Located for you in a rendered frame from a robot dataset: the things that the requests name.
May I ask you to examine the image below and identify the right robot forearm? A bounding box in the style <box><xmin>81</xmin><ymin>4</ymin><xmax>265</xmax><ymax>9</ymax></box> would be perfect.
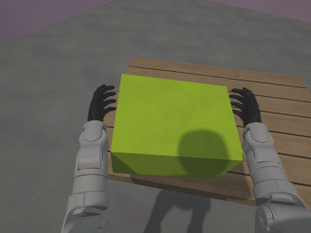
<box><xmin>242</xmin><ymin>122</ymin><xmax>311</xmax><ymax>213</ymax></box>

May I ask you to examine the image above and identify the left robot upper arm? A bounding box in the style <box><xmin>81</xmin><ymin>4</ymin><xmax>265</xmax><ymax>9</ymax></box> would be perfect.
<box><xmin>61</xmin><ymin>216</ymin><xmax>114</xmax><ymax>233</ymax></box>

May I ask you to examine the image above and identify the right robot upper arm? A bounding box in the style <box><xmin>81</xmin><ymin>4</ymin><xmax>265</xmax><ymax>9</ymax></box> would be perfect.
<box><xmin>255</xmin><ymin>203</ymin><xmax>311</xmax><ymax>233</ymax></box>

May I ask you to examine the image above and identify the carton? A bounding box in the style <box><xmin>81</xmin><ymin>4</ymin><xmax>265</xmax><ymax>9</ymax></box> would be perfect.
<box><xmin>110</xmin><ymin>74</ymin><xmax>245</xmax><ymax>179</ymax></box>

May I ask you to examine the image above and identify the table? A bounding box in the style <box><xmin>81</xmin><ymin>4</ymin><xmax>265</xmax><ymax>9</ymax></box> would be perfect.
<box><xmin>103</xmin><ymin>56</ymin><xmax>311</xmax><ymax>211</ymax></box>

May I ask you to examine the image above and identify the right robot hand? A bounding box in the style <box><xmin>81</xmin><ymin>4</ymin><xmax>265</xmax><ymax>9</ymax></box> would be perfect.
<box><xmin>228</xmin><ymin>87</ymin><xmax>262</xmax><ymax>128</ymax></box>

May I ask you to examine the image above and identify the left robot hand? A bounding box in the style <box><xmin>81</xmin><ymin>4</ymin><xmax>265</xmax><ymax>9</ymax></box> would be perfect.
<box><xmin>87</xmin><ymin>84</ymin><xmax>117</xmax><ymax>122</ymax></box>

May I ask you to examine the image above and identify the left robot forearm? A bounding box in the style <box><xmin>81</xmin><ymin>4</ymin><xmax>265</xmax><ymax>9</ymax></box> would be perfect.
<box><xmin>60</xmin><ymin>120</ymin><xmax>110</xmax><ymax>233</ymax></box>

